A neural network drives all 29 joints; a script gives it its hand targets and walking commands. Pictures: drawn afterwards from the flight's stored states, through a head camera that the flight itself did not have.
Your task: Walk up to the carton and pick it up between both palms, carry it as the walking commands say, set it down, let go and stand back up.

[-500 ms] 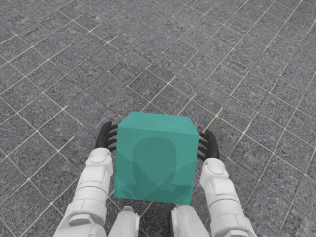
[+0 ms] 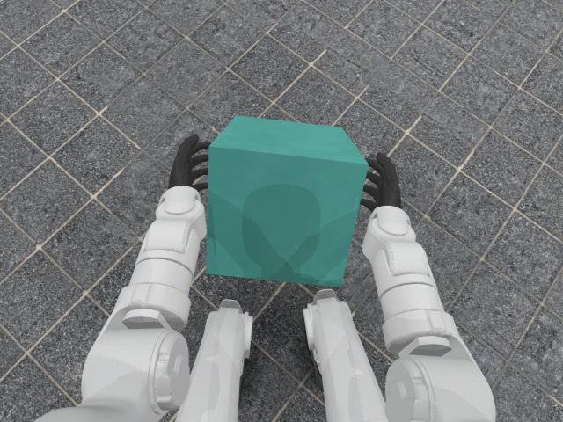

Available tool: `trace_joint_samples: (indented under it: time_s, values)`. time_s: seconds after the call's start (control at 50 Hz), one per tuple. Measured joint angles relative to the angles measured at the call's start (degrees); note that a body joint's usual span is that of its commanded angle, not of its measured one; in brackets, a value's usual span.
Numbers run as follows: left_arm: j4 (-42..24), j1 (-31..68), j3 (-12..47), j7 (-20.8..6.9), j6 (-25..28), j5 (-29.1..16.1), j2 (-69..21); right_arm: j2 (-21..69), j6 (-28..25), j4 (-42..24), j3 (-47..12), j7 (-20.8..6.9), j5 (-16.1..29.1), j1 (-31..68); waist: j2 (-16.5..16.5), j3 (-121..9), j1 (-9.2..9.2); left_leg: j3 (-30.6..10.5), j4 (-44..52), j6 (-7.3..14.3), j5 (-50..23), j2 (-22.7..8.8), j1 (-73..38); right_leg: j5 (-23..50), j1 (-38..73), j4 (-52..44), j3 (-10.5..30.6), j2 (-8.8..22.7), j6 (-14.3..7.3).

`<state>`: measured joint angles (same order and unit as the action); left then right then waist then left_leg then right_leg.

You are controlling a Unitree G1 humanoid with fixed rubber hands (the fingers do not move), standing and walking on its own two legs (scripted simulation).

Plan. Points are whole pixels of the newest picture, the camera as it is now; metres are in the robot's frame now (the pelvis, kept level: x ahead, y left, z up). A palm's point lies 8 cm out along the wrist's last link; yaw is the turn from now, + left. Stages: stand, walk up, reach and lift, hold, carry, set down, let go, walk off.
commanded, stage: set down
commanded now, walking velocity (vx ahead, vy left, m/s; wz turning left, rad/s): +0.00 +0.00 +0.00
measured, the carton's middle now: (282, 191) +0.46 -0.02 -0.17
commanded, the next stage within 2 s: none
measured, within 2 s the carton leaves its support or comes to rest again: neither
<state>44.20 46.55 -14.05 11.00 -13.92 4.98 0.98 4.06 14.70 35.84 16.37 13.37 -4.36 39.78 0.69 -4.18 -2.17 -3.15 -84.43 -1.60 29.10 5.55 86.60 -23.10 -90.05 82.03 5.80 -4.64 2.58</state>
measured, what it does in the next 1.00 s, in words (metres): lowers itself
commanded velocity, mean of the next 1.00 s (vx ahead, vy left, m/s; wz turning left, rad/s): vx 0.00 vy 0.00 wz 0.00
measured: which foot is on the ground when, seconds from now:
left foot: down 0.00-1.00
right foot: down 0.00-1.00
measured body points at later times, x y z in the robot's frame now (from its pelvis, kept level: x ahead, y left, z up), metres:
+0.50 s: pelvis -0.05 -0.02 -0.07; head +0.29 -0.02 +0.21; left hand +0.47 +0.13 -0.21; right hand +0.45 -0.16 -0.21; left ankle +0.08 +0.12 -0.56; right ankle +0.12 -0.13 -0.56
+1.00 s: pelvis -0.06 -0.01 -0.14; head +0.28 -0.02 +0.14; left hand +0.50 +0.14 -0.26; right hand +0.48 -0.15 -0.27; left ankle +0.08 +0.12 -0.56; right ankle +0.12 -0.13 -0.56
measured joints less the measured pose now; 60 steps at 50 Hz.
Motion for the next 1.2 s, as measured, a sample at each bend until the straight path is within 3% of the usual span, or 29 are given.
trace_joint_samples:
  time_s: [0.08, 0.18, 0.34, 0.46, 0.52, 0.64, 0.72, 0.8, 0.96, 1.04, 1.1, 1.16, 1.2]
  values:
    - [3.5, 3.4, -1.6, -1.0, -1.2, 2.2, -0.1, -0.3, 2.6, 2.0, 0.7, 4.1, -0.6, 3.4, -0.5, 0.8, 0.96, 0.2, -2.6, -0.3, 0.2, -0.2, 2.6, 0.1, -2.9, 2.7, 0.1, -0.5, -0.1]
    - [4.1, 5.9, -1.0, 0.9, -2.1, 1.3, 1.5, -0.4, 4.0, 2.7, -0.7, 6.0, 0.0, 6.7, -0.4, 1.6, 1.45, 0.8, -6.1, -0.9, 0.7, -0.3, 7.0, -0.1, -7.9, 6.7, 0.4, -1.1, -0.3]
    - [-1.3, 11.0, -0.8, 0.1, -2.1, -2.6, 4.3, -0.6, 4.0, -2.9, -0.7, 7.8, 1.3, 12.7, -0.2, 10.7, 1.4, 0.3, -11.4, -2.0, 1.1, 0.4, 10.2, -0.5, -11.3, 12.2, -0.4, -1.0, -0.8]
    - [-6.5, 18.1, -2.4, -0.2, -3.5, -2.9, 5.5, -2.0, 5.4, -8.3, 0.4, 8.0, 1.9, 20.1, 0.6, 26.2, 1.26, -0.1, -14.7, -2.4, 1.2, 0.5, 8.0, -0.2, -9.0, 15.0, -1.0, -1.3, -0.9]
    - [-11.0, 21.5, -1.5, 0.4, -5.2, -4.1, 6.9, -3.4, 6.3, -11.8, -0.2, 8.4, 3.1, 23.7, 1.0, 35.6, 1.03, -0.2, -16.3, -2.5, 1.2, 0.7, 6.5, -0.2, -7.4, 16.4, -1.2, -1.3, -0.7]
    - [-16.5, 19.0, 4.0, 3.0, -11.2, -8.6, 9.0, -5.5, 11.4, -16.9, -4.6, 11.7, 8.8, 20.4, 1.4, 34.6, -0.06, 0.0, -21.3, -2.6, 2.2, 1.3, 12.8, -1.0, -13.5, 21.2, -1.3, -1.2, -0.1]
    - [-15.7, 19.0, 6.4, 4.9, -13.7, -9.7, 9.4, -6.6, 13.0, -15.3, -4.5, 11.1, 10.1, 20.0, 0.8, 34.5, -0.1, 0.0, -24.0, -2.4, 3.1, 1.5, 12.7, -1.9, -13.2, 23.5, -1.5, -1.1, 0.1]
    - [-10.1, 23.0, 5.9, 5.3, -13.2, -8.6, 9.0, -8.1, 12.3, -10.0, -3.3, 9.1, 9.0, 23.1, 0.2, 34.3, 0.26, 0.4, -24.8, -2.3, 3.0, 1.8, 12.0, -1.9, -12.6, 24.6, -1.1, -1.1, 0.3]
    - [5.4, 34.7, -4.5, 0.6, -5.8, -0.3, 9.7, -8.0, 6.2, 5.1, 2.9, 6.1, 1.8, 36.0, 0.8, 32.6, 0.65, 1.3, -25.4, -2.2, 1.0, 1.7, 16.8, 0.4, -17.8, 25.6, -0.3, -1.6, 0.5]
    - [5.0, 36.8, -7.1, -0.7, -4.3, 1.4, 10.2, -7.4, 4.7, 5.6, 5.2, 5.3, -0.2, 39.5, 0.8, 34.2, 0.86, 0.8, -26.7, -2.6, 0.4, 1.9, 20.4, 1.1, -21.2, 26.6, -0.8, -1.6, 0.4]
    - [2.4, 36.6, -6.4, 0.0, -5.0, 0.2, 10.1, -7.2, 4.6, 4.2, 5.4, 5.4, -0.4, 39.8, 0.4, 34.3, 1.02, 0.3, -28.1, -3.2, 0.1, 2.2, 24.5, 1.4, -25.1, 27.6, -1.3, -1.5, 0.5]
    - [-1.9, 33.7, -2.0, 2.0, -8.1, -3.7, 12.4, -9.8, 7.9, 6.2, -0.8, 4.9, 2.6, 41.1, 1.5, 34.4, -0.7, 0.4, -29.9, -3.2, 0.6, 2.3, 26.9, 0.8, -27.3, 29.1, -1.3, -1.5, 0.9]
    - [-5.9, 31.0, 2.8, 3.7, -10.1, -7.4, 13.5, -11.8, 11.1, 1.7, -5.5, 5.3, 5.7, 38.6, 2.4, 34.6, -1.45, 0.5, -31.3, -2.9, 1.5, 2.3, 27.3, 0.0, -27.7, 30.3, -1.4, -1.6, 1.2]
